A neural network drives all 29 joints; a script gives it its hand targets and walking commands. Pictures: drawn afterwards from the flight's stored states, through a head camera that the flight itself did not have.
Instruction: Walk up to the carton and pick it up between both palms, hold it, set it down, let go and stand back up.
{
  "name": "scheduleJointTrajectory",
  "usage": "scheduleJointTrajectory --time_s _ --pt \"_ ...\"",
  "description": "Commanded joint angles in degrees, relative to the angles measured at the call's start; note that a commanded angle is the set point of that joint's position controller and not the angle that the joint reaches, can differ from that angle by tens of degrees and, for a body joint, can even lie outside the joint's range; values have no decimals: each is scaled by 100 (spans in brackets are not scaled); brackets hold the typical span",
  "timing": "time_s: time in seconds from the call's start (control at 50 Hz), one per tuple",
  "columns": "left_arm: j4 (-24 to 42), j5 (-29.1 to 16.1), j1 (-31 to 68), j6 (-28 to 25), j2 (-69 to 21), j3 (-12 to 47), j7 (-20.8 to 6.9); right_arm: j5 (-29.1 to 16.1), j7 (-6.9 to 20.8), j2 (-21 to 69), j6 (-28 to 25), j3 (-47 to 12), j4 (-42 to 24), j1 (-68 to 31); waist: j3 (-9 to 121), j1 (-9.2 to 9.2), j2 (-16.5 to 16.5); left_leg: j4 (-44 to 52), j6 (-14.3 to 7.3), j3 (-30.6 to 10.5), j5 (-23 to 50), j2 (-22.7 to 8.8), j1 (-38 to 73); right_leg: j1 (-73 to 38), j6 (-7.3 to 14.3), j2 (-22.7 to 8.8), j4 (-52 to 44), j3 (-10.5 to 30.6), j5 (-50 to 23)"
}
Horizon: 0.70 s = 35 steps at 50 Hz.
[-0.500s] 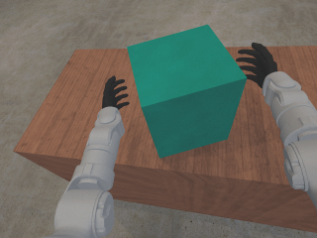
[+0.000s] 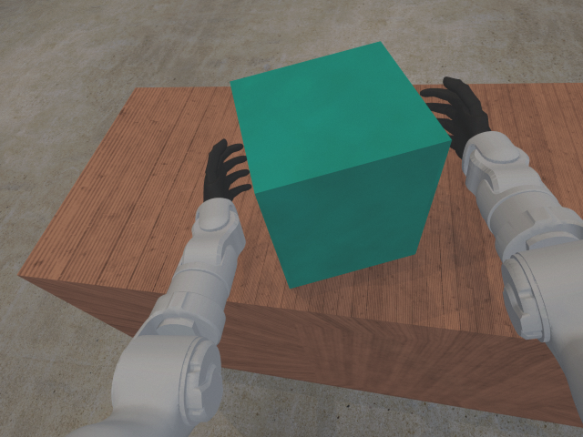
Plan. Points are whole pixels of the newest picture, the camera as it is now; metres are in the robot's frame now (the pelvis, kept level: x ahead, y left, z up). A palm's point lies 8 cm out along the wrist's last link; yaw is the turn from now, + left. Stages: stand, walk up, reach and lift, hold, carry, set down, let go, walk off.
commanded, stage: reach and lift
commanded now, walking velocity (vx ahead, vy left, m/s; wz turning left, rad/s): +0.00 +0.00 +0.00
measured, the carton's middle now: (331, 175) +0.49 +0.07 +0.05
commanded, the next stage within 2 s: none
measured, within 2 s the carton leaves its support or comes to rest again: neither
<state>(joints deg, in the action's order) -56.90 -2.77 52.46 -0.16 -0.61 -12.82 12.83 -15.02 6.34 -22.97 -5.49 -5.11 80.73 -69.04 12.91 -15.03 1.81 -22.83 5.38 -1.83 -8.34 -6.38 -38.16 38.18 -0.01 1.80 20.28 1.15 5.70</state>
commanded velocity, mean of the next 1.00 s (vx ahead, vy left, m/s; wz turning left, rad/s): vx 0.00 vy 0.00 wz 0.00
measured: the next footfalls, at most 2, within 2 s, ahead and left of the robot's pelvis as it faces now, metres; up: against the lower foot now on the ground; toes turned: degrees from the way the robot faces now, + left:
none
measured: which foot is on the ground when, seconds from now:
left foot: down 0.00-1.00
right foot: down 0.00-1.00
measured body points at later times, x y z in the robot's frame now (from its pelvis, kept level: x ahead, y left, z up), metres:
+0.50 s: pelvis +0.00 +0.00 +0.01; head +0.10 -0.01 +0.44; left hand +0.42 +0.21 +0.08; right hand +0.52 -0.08 +0.10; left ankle +0.00 +0.17 -0.73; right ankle +0.01 -0.12 -0.73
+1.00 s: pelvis +0.03 +0.00 +0.01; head +0.10 +0.00 +0.46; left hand +0.42 +0.21 +0.08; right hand +0.52 -0.08 +0.10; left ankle +0.00 +0.16 -0.73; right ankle +0.01 -0.12 -0.73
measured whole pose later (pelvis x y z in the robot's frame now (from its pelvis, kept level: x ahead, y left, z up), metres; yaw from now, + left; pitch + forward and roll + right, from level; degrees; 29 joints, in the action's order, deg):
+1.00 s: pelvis +0.03 +0.00 +0.01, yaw +2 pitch +14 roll +0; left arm -37.0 23.6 43.7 4.3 -14.0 -36.3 9.1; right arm 19.8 6.6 -6.0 -9.9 30.1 67.7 -57.0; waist 5.4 -8.4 0.0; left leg -16.2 4.5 3.7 -7.6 -6.6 -21.8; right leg 22.4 0.5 0.6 16.7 -1.0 8.1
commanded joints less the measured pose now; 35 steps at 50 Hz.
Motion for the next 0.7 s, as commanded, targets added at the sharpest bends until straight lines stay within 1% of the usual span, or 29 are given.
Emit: scheduleJointTrajectory --time_s 0.0,0.04,0.08,0.1,0.12,0.16,0.18,0.2,0.24,0.26,0.3,0.32,0.34,0.36,0.38,0.4,0.42,0.44,0.46,0.5,0.52,0.54,0.56,0.58,0.62,0.66,0.68 --pt "1270 151 2715 -342 414 -9 -45 194 -54 -385 -300 289 -1263 -3062 4238 115 -1134 -135 -62 820 2383 585 790 -3747 -163 276 645 -229 -3006" --pt "1323 246 2734 -345 364 -49 -26 361 -86 -315 -287 432 -1298 -3024 4303 126 -1173 -116 -59 819 2379 585 882 -3751 -178 276 618 -237 -2973" --pt "1441 293 2734 -331 238 -39 -12 486 -129 -262 -299 589 -1411 -2995 4399 212 -1080 -157 -49 824 2556 594 1019 -3770 -156 282 628 -270 -3119" --pt "1377 349 2780 -317 202 -79 -10 581 -144 -231 -288 687 -1416 -3100 4333 203 -1091 -144 -38 827 2510 587 1025 -3673 -167 281 581 -270 -3048" --pt "1438 409 2763 -285 151 -71 2 671 -157 -253 -269 801 -1340 -3030 4320 250 -1039 -137 -14 842 2548 596 1107 -3671 -147 285 539 -286 -3000" --pt "1398 509 2844 -260 106 -187 -1 813 -177 -105 -244 926 -1386 -3086 4294 217 -1118 -112 -39 843 2465 602 1127 -3680 -174 278 486 -288 -2923" --pt "1488 560 2868 -258 64 -207 20 886 -182 -66 -240 1002 -1437 -3103 4344 236 -1075 -82 -39 842 2427 613 1134 -3730 -170 261 477 -279 -2904" --pt "1467 591 2880 -254 -11 -235 18 904 -170 61 -207 995 -1397 -3053 4254 231 -1102 -42 -62 829 2377 603 1108 -3732 -171 257 455 -271 -2840" --pt "1618 650 2959 -257 -180 -184 51 998 -129 172 -197 1149 -1439 -3071 4376 265 -939 -44 -39 829 2482 596 1329 -3568 -128 270 390 -326 -2645" --pt "1546 696 2930 -233 -269 -205 61 1058 -110 218 -182 1192 -1375 -3031 4290 261 -900 -57 -39 817 2558 583 1411 -3408 -112 296 341 -348 -2503" --pt "1600 787 3010 -218 -349 -273 46 1195 -81 363 -159 1317 -1457 -3063 4251 227 -906 -33 -46 843 2531 584 1543 -3338 -103 276 248 -367 -2323" --pt "1648 865 3008 -215 -411 -297 46 1294 -80 427 -166 1422 -1551 -3050 4271 243 -883 -13 -50 830 2569 588 1570 -3348 -105 278 233 -372 -2385" --pt "1637 917 2976 -206 -464 -374 33 1375 -64 518 -150 1480 -1524 -3005 4234 236 -948 7 -60 844 2612 587 1634 -3355 -109 282 203 -381 -2353" --pt "1717 976 3056 -204 -544 -402 20 1454 -36 597 -143 1573 -1603 -3056 4239 228 -861 31 -61 847 2573 588 1688 -3318 -101 258 155 -383 -2230" --pt "1730 1038 3094 -200 -652 -438 2 1560 -18 702 -147 1658 -1664 -3071 4254 240 -877 54 -59 839 2595 583 1736 -3319 -98 270 124 -400 -2220" --pt "1730 1134 3089 -193 -768 -514 -39 1670 19 932 -122 1716 -1651 -2993 4173 238 -928 93 -70 850 2626 587 1785 -3333 -114 264 98 -425 -2223" --pt "1760 1234 3109 -195 -900 -585 -91 1818 73 1115 -134 1813 -1756 -3023 4176 248 -888 109 -90 870 2618 609 1824 -3378 -120 232 69 -421 -2245" --pt "1688 1371 3059 -163 -1054 -694 -164 2024 133 1321 -109 1979 -1653 -2944 4039 259 -891 174 -102 898 2500 617 1827 -3423 -108 200 20 -429 -2114" --pt "1700 1540 3047 -150 -1295 -800 -258 2250 208 1678 -122 2082 -1745 -2868 3994 244 -948 223 -130 919 2472 626 1855 -3503 -131 190 -1 -453 -2130" --pt "1694 1881 3017 -130 -1932 -947 -508 2821 391 2516 -166 2377 -1841 -2727 3927 346 -1026 268 -164 946 2529 640 2012 -3640 -158 148 -4 -505 -2261" --pt "1617 2064 2934 -103 -2264 -962 -657 3104 505 2947 -189 2524 -1774 -2560 3792 414 -1001 292 -163 956 2537 626 2135 -3673 -155 126 -3 -548 -2298" --pt "1533 2239 2801 -69 -2513 -997 -784 3406 606 3284 -230 2715 -1717 -2364 3621 440 -941 298 -185 994 2594 640 2227 -3726 -153 107 -16 -602 -2276" --pt "1585 2358 2657 -53 -2619 -1021 -863 3613 676 3412 -283 2856 -1702 -2206 3499 460 -863 300 -199 994 2651 606 2361 -3696 -141 93 -9 -655 -2188" --pt "1592 2483 2530 -24 -2633 -1099 -904 3793 714 3467 -321 2982 -1650 -2038 3304 431 -883 314 -214 1036 2672 592 2418 -3680 -146 90 -23 -707 -2119" --pt "1643 2640 2387 30 -2583 -1247 -929 3938 725 3526 -378 3073 -1658 -1890 3001 385 -918 367 -255 1071 2606 582 2449 -3733 -140 83 -45 -728 -1940" --pt "1688 2705 2192 108 -2638 -1286 -921 3987 731 3535 -433 3059 -1682 -1775 2760 393 -921 370 -271 1092 2784 569 2599 -3613 -133 113 -67 -771 -1888" --pt "1764 2731 2132 136 -2698 -1270 -894 3967 739 3581 -456 3016 -1687 -1783 2754 356 -835 324 -277 1096 2901 560 2681 -3575 -108 116 -68 -761 -1851"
